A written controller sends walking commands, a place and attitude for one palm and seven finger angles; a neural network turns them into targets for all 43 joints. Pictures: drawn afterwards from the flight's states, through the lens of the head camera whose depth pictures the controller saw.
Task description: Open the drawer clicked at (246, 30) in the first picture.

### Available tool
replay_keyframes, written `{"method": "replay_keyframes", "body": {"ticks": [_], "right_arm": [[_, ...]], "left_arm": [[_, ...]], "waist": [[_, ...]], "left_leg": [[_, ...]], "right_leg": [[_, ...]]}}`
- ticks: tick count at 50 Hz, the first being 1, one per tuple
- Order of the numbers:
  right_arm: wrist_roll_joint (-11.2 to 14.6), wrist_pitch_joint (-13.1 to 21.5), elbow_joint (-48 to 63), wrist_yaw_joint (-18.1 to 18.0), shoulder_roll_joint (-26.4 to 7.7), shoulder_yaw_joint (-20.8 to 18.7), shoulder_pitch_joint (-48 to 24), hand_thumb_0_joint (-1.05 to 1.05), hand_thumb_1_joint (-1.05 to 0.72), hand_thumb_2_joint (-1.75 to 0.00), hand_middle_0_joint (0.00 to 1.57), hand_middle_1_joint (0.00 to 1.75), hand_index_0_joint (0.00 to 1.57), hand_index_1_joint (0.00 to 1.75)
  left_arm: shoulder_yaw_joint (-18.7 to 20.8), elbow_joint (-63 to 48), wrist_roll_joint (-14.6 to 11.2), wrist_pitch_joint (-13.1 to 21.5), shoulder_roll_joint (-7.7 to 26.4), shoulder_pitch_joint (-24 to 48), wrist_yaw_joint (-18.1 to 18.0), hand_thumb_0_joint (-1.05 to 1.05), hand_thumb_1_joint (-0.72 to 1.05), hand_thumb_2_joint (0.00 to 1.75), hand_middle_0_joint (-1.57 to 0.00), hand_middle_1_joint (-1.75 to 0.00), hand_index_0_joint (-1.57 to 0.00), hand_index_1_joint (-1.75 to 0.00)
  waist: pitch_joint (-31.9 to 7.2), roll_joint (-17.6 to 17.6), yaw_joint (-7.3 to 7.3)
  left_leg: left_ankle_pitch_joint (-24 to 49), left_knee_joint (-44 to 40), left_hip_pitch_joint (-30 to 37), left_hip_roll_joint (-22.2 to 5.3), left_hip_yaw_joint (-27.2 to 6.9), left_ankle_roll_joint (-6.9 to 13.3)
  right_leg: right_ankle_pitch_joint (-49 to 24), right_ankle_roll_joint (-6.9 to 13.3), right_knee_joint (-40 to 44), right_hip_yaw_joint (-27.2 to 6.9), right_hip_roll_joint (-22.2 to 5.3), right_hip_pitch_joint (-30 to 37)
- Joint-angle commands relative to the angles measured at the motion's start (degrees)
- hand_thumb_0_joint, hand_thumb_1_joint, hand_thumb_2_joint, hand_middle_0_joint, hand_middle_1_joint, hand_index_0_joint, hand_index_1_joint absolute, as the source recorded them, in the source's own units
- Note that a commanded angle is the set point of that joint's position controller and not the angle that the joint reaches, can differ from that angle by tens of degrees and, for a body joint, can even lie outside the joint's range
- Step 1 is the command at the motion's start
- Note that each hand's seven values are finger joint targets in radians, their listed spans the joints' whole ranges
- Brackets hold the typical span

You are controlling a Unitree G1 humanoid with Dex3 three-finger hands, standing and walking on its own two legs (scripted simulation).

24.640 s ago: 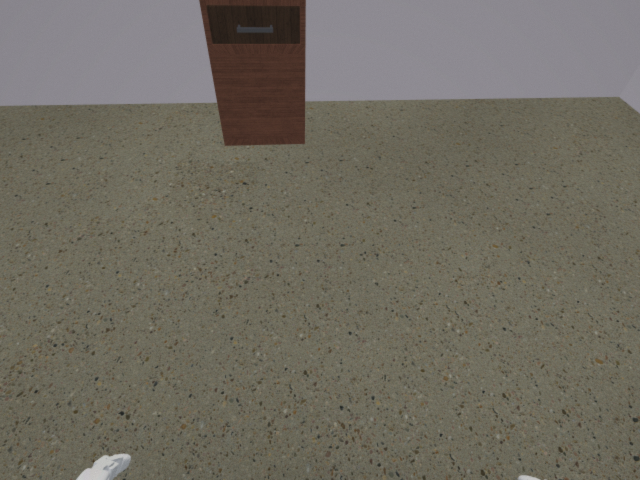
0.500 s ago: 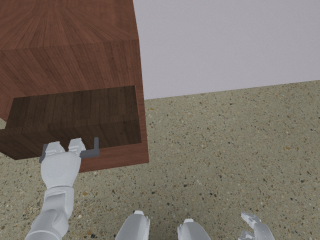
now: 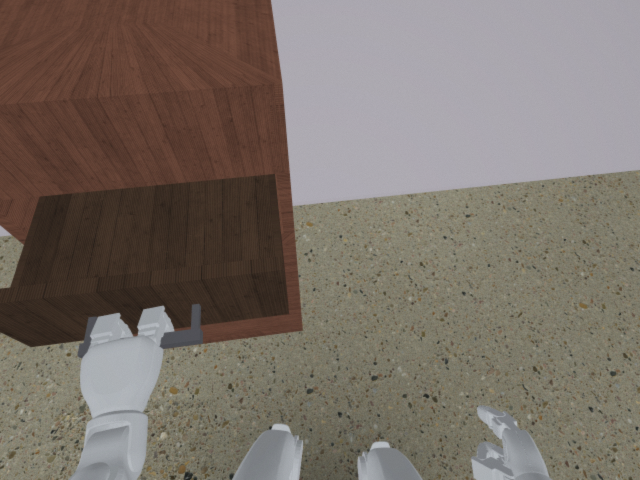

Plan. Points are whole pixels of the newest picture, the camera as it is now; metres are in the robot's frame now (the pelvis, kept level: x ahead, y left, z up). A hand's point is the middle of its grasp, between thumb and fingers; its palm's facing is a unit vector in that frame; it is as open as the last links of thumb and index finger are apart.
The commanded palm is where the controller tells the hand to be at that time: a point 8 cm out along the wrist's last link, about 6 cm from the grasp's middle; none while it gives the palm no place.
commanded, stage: pull the drawer open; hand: left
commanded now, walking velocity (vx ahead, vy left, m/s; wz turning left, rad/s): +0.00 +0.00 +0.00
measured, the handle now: (143, 330) +0.30 +0.27 -0.05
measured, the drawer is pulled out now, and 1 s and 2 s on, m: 0.16 0.23 0.30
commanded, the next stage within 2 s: none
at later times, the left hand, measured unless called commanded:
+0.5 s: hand (139, 407) +0.21 +0.25 -0.07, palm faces -0.04 -0.07 -1.00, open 5.2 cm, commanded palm +0.18 +0.25 -0.02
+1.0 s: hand (136, 436) +0.18 +0.24 -0.07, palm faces -0.07 -0.08 -0.99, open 5.3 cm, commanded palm +0.14 +0.24 -0.02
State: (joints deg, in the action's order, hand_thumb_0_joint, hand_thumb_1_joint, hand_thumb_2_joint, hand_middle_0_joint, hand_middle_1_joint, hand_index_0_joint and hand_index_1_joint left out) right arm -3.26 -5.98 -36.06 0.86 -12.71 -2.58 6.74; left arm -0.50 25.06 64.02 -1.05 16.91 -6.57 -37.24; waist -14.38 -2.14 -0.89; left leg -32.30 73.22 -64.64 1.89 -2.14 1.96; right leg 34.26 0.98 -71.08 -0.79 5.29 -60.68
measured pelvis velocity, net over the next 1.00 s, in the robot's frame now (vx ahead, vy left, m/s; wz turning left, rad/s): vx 0.00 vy -0.01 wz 0.01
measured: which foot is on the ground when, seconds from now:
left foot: down 0.00-1.00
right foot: down 0.00-1.00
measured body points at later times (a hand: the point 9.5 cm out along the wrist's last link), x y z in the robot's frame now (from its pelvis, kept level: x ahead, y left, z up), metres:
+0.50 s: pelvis +0.00 +0.00 +0.00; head +0.09 +0.00 +0.44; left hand +0.21 +0.25 -0.02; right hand +0.21 -0.23 -0.11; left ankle +0.02 +0.10 -0.62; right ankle -0.01 -0.12 -0.62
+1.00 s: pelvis +0.00 -0.01 -0.01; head +0.09 -0.01 +0.43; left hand +0.18 +0.24 -0.01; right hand +0.23 -0.23 -0.12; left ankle +0.02 +0.10 -0.62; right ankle -0.01 -0.12 -0.62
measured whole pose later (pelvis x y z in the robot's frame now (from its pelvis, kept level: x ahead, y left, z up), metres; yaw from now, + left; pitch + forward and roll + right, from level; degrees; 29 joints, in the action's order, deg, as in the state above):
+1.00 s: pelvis +0.00 -0.01 -0.01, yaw +1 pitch +24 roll -2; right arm -4.5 -5.6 -32.6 1.1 -12.5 -1.6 4.1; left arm -0.8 12.0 64.3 2.6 16.3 -23.1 -37.2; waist -15.0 -1.9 -3.1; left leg -33.9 76.0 -65.9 2.1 -2.2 1.3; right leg 36.4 1.8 -74.8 -0.4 5.2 -62.3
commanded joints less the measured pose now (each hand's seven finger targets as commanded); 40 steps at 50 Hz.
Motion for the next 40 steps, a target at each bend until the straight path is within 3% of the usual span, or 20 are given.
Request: {"method": "replay_keyframes", "body": {"ticks": [1, 2, 4, 5, 9, 12, 14, 17, 19, 22, 23, 29, 31, 32, 34, 37, 38, 40], "right_arm": [[0.13, 1.80, 7.49, -0.54, -7.74, -2.56, -2.69, 0.00, -0.90, -0.90, 0.20, 0.30, 0.20, 0.30], [0.21, 1.99, 7.44, -0.52, -7.61, -2.60, -2.58, 0.00, -0.90, -0.90, 0.20, 0.30, 0.20, 0.30], [0.20, 1.82, 7.71, -0.65, -7.71, -2.37, -3.15, 0.00, -0.90, -0.90, 0.20, 0.30, 0.20, 0.30], [0.20, 1.92, 7.74, -0.65, -7.59, -2.54, -2.87, 0.00, -0.90, -0.90, 0.20, 0.30, 0.20, 0.30], [0.10, 1.79, 8.30, -0.47, -7.51, -2.31, -3.49, 0.00, -0.90, -0.90, 0.20, 0.30, 0.20, 0.30], [0.03, 1.90, 9.00, -0.24, -7.32, -2.41, -3.55, 0.00, -0.90, -0.90, 0.20, 0.30, 0.20, 0.30], [0.02, 1.82, 9.05, -0.31, -7.32, -2.04, -4.09, 0.00, -0.90, -0.90, 0.20, 0.30, 0.20, 0.30], [-0.14, 2.02, 9.15, -0.32, -7.25, -2.16, -4.26, 0.00, -0.90, -0.90, 0.20, 0.30, 0.20, 0.30], [-0.31, 1.94, 9.67, -0.19, -7.26, -1.93, -4.80, 0.00, -0.90, -0.90, 0.20, 0.30, 0.20, 0.30], [-0.37, 2.06, 9.88, -0.15, -7.19, -2.07, -4.76, 0.00, -0.90, -0.90, 0.20, 0.30, 0.20, 0.30], [-0.48, 2.13, 10.01, -0.21, -7.23, -1.95, -4.69, 0.00, -0.90, -0.90, 0.20, 0.30, 0.20, 0.30], [-0.41, 2.21, 10.65, -0.27, -6.97, -1.62, -5.77, 0.00, -0.90, -0.90, 0.20, 0.30, 0.20, 0.30], [-0.50, 2.22, 10.75, -0.25, -6.98, -1.65, -5.77, 0.00, -0.90, -0.90, 0.20, 0.30, 0.20, 0.30], [-0.54, 2.40, 10.80, -0.24, -6.87, -1.76, -5.71, 0.00, -0.90, -0.90, 0.20, 0.30, 0.20, 0.30], [-0.55, 2.51, 11.11, -0.31, -6.77, -1.45, -5.97, 0.00, -0.90, -0.90, 0.20, 0.30, 0.20, 0.30], [-0.69, 2.60, 11.07, -0.44, -6.59, -1.57, -5.96, 0.00, -0.90, -0.90, 0.20, 0.30, 0.20, 0.30], [-0.71, 2.69, 11.40, -0.46, -6.71, -1.34, -5.98, 0.00, -0.90, -0.90, 0.20, 0.30, 0.20, 0.30], [-0.75, 2.61, 11.43, -0.33, -6.55, -1.36, -6.15, 0.00, -0.90, -0.90, 0.20, 0.30, 0.20, 0.30]], "left_arm": [[5.13, -9.28, -0.43, -1.37, 9.05, -2.49, -2.85, 0.00, 0.90, 0.90, -0.40, -1.35, -0.40, -1.35], [4.66, -9.03, -0.64, -1.57, 8.43, -2.93, -2.77, 0.00, 0.90, 0.90, -0.40, -1.35, -0.40, -1.35], [5.95, -9.48, -0.55, -1.47, 9.72, -4.05, -2.80, 0.00, 0.90, 0.90, -0.40, -1.35, -0.40, -1.35], [5.30, -10.01, -0.54, -1.53, 9.05, -4.13, -2.86, 0.00, 0.90, 0.90, -0.40, -1.35, -0.40, -1.35], [4.86, -12.26, -0.54, -1.79, 8.55, -7.56, -2.93, 0.00, 0.90, 0.90, -0.40, -1.35, -0.40, -1.35], [3.73, -13.64, -0.88, -2.05, 7.04, -10.66, -2.75, 0.00, 0.90, 0.90, -0.40, -1.35, -0.40, -1.35], [4.99, -13.39, -0.85, -1.86, 8.13, -11.56, -2.71, 0.00, 0.90, 0.90, -0.40, -1.35, -0.40, -1.35], [3.64, -14.26, -0.14, -1.56, 7.07, -10.31, -2.73, 0.00, 0.90, 0.90, -0.40, -1.35, -0.40, -1.35], [4.46, -15.40, 0.13, -1.46, 7.96, -12.29, -3.06, 0.00, 0.90, 0.90, -0.40, -1.35, -0.40, -1.35], [3.04, -16.20, 0.03, -1.61, 6.59, -12.25, -2.89, 0.00, 0.90, 0.90, -0.40, -1.35, -0.40, -1.35], [4.33, -16.40, -0.23, -1.60, 7.59, -13.05, -2.97, 0.00, 0.90, 0.90, -0.40, -1.35, -0.40, -1.35], [3.54, -17.59, -0.25, -0.97, 7.00, -16.67, -2.51, 0.00, 0.90, 0.90, -0.40, -1.35, -0.40, -1.35], [2.96, -17.55, -0.27, -0.87, 6.32, -16.64, -2.27, 0.00, 0.90, 0.90, -0.40, -1.35, -0.40, -1.35], [2.44, -18.41, -0.14, -0.56, 5.93, -16.61, -2.25, 0.00, 0.90, 0.90, -0.40, -1.35, -0.40, -1.35], [3.76, -18.12, -0.39, -0.09, 6.90, -19.14, -2.21, 0.00, 0.90, 0.90, -0.40, -1.35, -0.40, -1.35], [3.89, -18.35, -0.69, 0.58, 6.63, -19.91, -1.94, 0.00, 0.90, 0.90, -0.40, -1.35, -0.40, -1.35], [5.94, -18.79, -0.64, 1.12, 8.60, -20.55, -2.12, 0.00, 0.90, 0.90, -0.40, -1.35, -0.40, -1.35], [5.13, -18.33, -0.33, 1.40, 7.70, -21.98, -2.15, 0.00, 0.90, 0.90, -0.40, -1.35, -0.40, -1.35]], "waist": [[-16.66, -0.06, -1.98], [-15.43, 0.21, -1.67], [-16.22, -0.03, -2.42], [-15.56, 0.40, -1.92], [-17.34, -1.00, -2.71], [-16.00, -0.01, -2.46], [-15.99, 0.41, -2.77], [-13.77, 0.36, -1.90], [-15.63, -1.56, -3.02], [-14.41, -1.23, -2.23], [-14.76, -1.05, -2.62], [-15.26, -0.67, -3.11], [-14.39, 1.01, -2.66], [-14.50, 0.22, -2.59], [-15.12, 0.45, -3.28], [-14.54, 1.90, -2.91], [-14.70, 0.67, -3.63], [-13.65, 0.52, -3.56]], "left_leg": [[20.55, -8.67, 18.13, -0.15, 0.15, -0.01], [19.97, -8.68, 17.85, -0.18, 0.25, 0.08], [20.10, -8.62, 17.55, -0.06, 0.28, 0.04], [20.12, -8.55, 17.70, -0.25, 0.13, 0.08], [21.81, -8.78, 19.49, -0.32, -0.04, -0.12], [22.14, -8.80, 19.53, -0.35, -0.04, -0.08], [21.75, -8.57, 18.46, -0.22, -0.13, -0.09], [20.04, -8.48, 17.96, -0.43, -0.37, -0.04], [21.21, -8.57, 19.25, -0.40, -0.43, -0.22], [20.41, -8.51, 19.42, -0.51, -0.50, -0.15], [20.90, -8.64, 19.32, -0.59, -0.72, -0.17], [20.96, -8.10, 19.06, -0.34, -0.48, -0.15], [19.87, -7.91, 18.09, -0.33, -0.57, -0.01], [20.01, -7.71, 18.37, -0.39, -0.48, 0.04], [20.44, -7.63, 18.18, -0.22, -0.19, 0.08], [19.27, -6.76, 16.38, 0.01, 0.17, 0.31], [20.16, -7.08, 16.45, -0.08, -0.10, 0.15], [19.68, -6.67, 16.27, 0.12, 0.10, 0.15]], "right_leg": [[-22.18, 2.42, 8.74, 2.13, -1.13, 7.78], [-21.91, 2.43, 9.08, 2.17, -1.08, 7.55], [-22.07, 2.48, 8.59, 1.91, -1.18, 7.91], [-22.18, 2.54, 8.75, 1.98, -1.09, 7.67], [-22.55, 2.59, 8.09, 2.48, -1.16, 7.66], [-23.25, 2.61, 8.57, 2.56, -1.13, 8.03], [-23.28, 2.53, 8.08, 2.30, -1.13, 8.01], [-21.22, 2.59, 8.27, 2.57, -1.18, 6.18], [-20.96, 2.79, 7.54, 2.88, -1.25, 6.03], [-20.00, 2.76, 8.04, 3.01, -1.18, 5.15], [-20.18, 2.92, 7.93, 3.04, -1.07, 5.52], [-20.94, 2.78, 7.33, 2.71, -1.25, 5.84], [-20.32, 2.64, 7.55, 2.72, -1.27, 5.53], [-20.68, 2.71, 7.52, 2.64, -1.28, 5.51], [-21.45, 2.73, 7.26, 2.55, -1.40, 6.22], [-22.39, 2.54, 7.48, 1.91, -1.49, 6.99], [-22.75, 2.88, 6.99, 1.91, -1.46, 7.00], [-22.34, 2.86, 6.90, 1.86, -1.43, 6.34]]}}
